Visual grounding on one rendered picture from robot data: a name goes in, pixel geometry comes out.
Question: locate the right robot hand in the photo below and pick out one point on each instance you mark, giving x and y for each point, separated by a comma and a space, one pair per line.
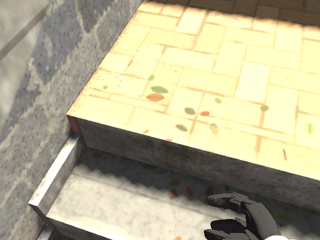
259, 223

